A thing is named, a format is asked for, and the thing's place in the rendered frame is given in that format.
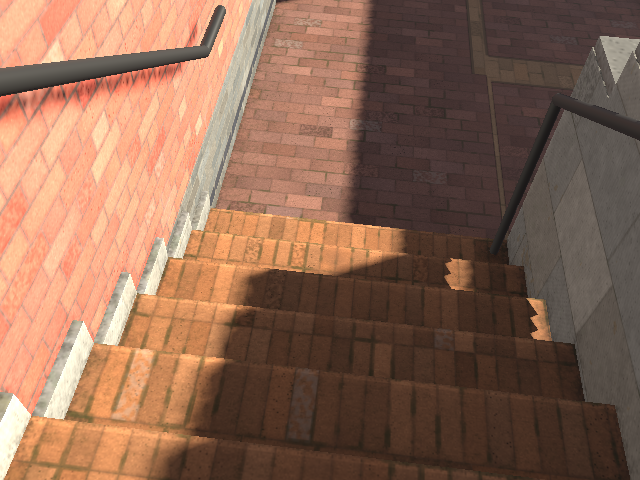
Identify stairs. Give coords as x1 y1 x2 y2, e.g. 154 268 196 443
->
4 208 630 480

